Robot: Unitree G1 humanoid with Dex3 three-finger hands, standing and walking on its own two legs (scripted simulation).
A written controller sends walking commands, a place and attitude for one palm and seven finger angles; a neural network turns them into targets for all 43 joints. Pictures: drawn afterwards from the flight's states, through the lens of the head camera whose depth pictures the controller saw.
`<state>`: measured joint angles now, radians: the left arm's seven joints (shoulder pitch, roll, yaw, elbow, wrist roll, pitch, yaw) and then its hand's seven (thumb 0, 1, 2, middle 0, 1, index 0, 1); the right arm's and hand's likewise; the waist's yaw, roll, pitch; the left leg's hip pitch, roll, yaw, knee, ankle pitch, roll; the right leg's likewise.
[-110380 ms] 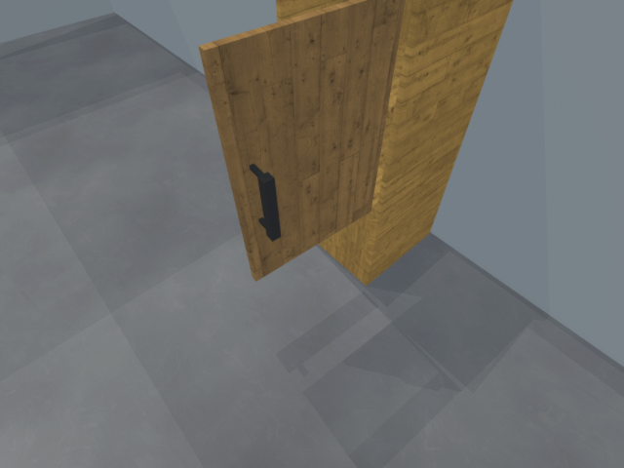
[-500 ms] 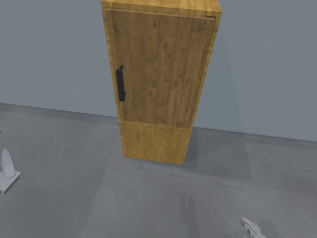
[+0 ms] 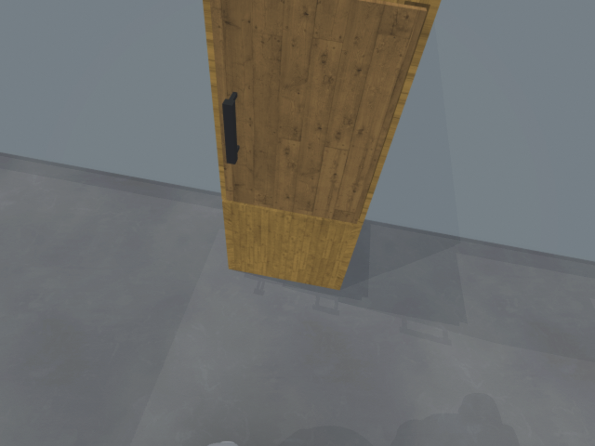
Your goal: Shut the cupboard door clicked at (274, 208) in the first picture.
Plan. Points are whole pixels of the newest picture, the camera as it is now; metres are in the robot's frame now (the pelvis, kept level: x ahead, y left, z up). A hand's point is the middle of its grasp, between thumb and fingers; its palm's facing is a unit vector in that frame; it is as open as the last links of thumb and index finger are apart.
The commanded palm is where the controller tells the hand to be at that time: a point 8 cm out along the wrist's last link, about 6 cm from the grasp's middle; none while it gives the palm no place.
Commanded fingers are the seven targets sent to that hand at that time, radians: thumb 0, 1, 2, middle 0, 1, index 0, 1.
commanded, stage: let the arm hang, fingers relaxed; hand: left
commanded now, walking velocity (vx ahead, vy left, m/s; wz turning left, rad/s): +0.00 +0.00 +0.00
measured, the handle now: (233, 128) +0.80 +0.19 -0.05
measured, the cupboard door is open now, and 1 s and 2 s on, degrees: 0 0 0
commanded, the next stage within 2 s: look to check the result in 0.72 s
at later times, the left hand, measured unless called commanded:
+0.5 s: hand out of the picture +0.00 +0.19 -0.16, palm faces +0.01 -0.97 -0.24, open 7.4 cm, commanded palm none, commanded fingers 0.00 0.90 0.90 -0.20 -0.30 -0.20 -0.30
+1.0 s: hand out of the picture -0.02 +0.16 -0.16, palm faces +0.04 -0.98 -0.20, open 7.4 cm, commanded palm none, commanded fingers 0.00 0.90 0.90 -0.20 -0.30 -0.20 -0.30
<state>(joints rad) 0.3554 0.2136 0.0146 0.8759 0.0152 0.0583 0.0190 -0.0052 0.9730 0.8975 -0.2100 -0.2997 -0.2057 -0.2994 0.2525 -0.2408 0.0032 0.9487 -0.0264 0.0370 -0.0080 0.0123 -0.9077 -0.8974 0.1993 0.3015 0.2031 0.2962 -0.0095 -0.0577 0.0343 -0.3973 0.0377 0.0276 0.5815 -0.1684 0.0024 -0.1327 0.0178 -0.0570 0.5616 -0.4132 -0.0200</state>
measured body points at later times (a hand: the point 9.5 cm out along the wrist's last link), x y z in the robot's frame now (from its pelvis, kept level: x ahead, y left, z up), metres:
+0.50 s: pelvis +0.01 +0.00 +0.01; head +0.00 -0.01 +0.46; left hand +0.00 +0.24 -0.14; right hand +0.03 -0.23 -0.15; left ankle +0.09 +0.12 -0.73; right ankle -0.07 -0.10 -0.73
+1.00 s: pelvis +0.02 -0.01 +0.01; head +0.03 -0.01 +0.46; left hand -0.02 +0.21 -0.15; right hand +0.01 -0.23 -0.15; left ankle +0.09 +0.12 -0.73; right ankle -0.07 -0.10 -0.73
